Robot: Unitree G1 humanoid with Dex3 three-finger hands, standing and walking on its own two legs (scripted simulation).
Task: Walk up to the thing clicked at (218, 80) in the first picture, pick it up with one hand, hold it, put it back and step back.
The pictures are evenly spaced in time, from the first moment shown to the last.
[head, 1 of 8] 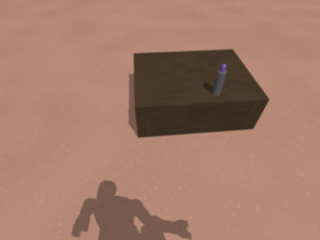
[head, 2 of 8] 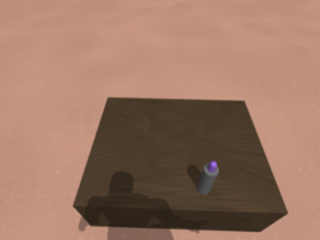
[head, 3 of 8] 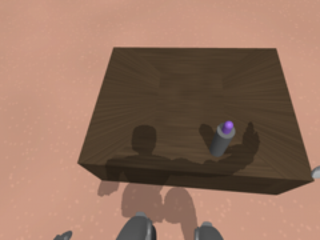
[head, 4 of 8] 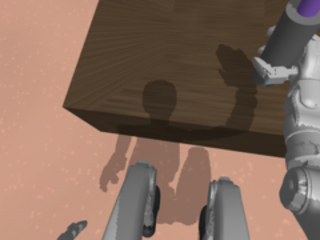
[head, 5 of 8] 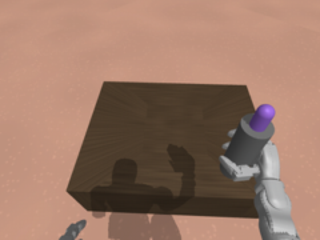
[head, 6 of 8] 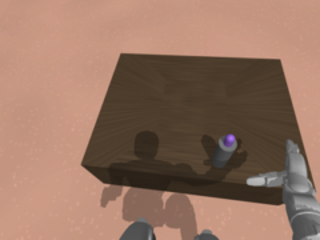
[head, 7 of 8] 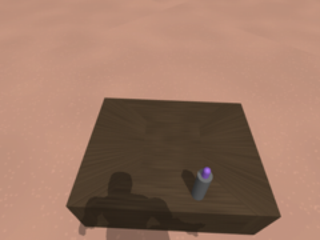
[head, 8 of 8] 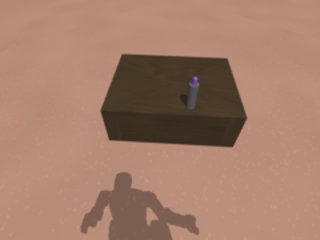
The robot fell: no
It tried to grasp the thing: yes
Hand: right
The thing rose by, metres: 0.39
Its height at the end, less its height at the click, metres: +0.00
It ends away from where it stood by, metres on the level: 0.02
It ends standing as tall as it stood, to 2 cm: yes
